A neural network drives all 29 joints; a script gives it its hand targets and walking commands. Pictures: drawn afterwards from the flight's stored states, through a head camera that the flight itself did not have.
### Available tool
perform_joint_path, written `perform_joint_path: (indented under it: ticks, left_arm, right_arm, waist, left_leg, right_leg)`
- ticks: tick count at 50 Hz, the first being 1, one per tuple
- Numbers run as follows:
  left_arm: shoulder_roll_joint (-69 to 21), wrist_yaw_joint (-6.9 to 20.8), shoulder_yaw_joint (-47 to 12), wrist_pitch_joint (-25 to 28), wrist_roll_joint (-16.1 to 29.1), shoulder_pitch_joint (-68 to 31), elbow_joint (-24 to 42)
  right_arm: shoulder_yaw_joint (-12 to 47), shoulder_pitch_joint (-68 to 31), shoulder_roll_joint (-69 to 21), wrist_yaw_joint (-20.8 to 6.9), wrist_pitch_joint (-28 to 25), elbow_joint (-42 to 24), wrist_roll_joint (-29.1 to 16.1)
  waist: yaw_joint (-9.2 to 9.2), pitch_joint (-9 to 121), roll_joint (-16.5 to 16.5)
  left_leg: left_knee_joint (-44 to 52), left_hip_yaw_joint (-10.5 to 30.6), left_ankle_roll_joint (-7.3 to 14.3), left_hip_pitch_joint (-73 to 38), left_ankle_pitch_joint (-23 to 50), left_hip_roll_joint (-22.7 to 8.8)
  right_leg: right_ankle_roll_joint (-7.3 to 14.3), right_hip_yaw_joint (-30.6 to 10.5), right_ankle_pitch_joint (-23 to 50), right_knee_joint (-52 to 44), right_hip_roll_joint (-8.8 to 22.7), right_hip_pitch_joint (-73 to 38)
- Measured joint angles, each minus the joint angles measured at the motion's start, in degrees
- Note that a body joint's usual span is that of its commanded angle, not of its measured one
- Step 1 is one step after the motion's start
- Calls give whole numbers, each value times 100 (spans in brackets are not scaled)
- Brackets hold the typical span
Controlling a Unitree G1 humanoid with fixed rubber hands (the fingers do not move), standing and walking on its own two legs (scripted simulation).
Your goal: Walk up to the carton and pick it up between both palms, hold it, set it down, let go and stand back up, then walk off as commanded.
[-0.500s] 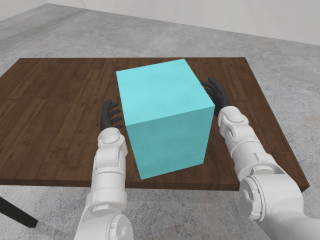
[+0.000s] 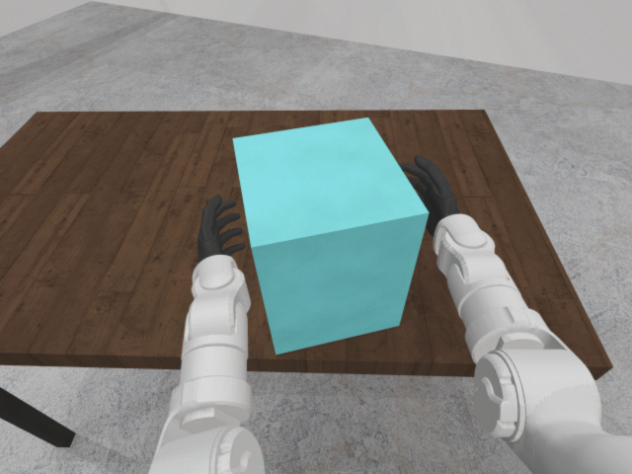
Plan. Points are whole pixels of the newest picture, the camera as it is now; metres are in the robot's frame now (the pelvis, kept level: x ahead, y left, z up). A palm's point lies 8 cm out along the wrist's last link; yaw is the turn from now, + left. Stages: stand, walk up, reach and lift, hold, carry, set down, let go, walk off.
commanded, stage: set down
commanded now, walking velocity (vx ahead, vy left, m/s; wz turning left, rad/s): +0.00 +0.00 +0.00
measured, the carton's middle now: (321, 238) +0.44 +0.00 +0.05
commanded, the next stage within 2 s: none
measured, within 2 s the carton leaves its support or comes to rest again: neither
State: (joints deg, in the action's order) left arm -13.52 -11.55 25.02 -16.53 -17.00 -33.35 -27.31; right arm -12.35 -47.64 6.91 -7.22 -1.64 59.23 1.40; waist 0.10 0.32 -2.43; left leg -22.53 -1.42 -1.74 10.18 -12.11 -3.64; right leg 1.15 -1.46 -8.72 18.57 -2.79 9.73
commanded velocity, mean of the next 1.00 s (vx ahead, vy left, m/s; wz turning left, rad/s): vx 0.00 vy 0.00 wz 0.00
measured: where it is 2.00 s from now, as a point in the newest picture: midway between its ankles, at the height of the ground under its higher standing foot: outside the picture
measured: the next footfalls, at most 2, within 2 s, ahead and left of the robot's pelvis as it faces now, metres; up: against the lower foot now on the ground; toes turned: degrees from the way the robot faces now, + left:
none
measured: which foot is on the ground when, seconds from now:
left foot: down 0.00-1.00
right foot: down 0.00-1.00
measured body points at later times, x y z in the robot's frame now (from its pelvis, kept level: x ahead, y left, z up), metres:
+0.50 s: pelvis +0.00 +0.00 +0.00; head +0.01 -0.01 +0.45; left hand +0.38 +0.15 +0.09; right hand +0.43 -0.15 +0.12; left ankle +0.00 +0.14 -0.75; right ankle +0.01 -0.11 -0.75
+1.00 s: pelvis +0.00 -0.01 +0.00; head +0.03 -0.02 +0.45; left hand +0.39 +0.14 +0.07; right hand +0.44 -0.15 +0.09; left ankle +0.00 +0.14 -0.75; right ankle +0.01 -0.11 -0.75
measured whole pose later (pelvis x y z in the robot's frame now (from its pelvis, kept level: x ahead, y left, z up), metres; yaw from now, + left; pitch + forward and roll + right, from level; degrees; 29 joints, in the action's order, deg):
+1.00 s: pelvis +0.00 -0.01 +0.00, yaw +0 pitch +3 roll +0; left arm -8.7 -16.6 18.3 -12.5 -10.9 -34.2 -33.9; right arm 4.9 -47.4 11.9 -1.9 -2.9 59.2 -15.9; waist 1.7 -0.1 -1.8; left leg -22.3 -1.4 -2.3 14.2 -11.3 -3.8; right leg 1.9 -1.4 -9.1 20.7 -3.0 14.9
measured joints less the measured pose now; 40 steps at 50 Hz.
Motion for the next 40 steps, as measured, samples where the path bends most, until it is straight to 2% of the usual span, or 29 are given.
perform_joint_path:
  ticks: [30,36,38,40]
  left_arm:
    - [-44,265,211,300,-50,66,-1]
    - [-45,165,212,364,-51,68,-47]
    - [-46,42,149,390,-52,98,-76]
    - [-13,-137,18,398,-51,125,-106]
  right_arm:
    - [-130,19,-18,-185,-136,1,144]
    - [-87,28,-20,-173,-136,1,89]
    - [27,45,-20,-91,-136,1,-42]
    - [256,62,3,52,-137,1,-355]
  waist:
    - [0,-9,23]
    - [0,-26,58]
    - [0,-35,65]
    - [0,-41,67]
  left_leg:
    - [22,0,0,6,-1,0]
    - [22,0,0,13,-1,1]
    - [22,0,-3,17,-2,1]
    - [22,-1,-15,44,-1,1]
  right_leg:
    - [-2,2,-30,38,-1,34]
    - [5,3,-58,93,-1,68]
    - [13,3,-71,116,-1,83]
    - [26,3,-84,149,-2,126]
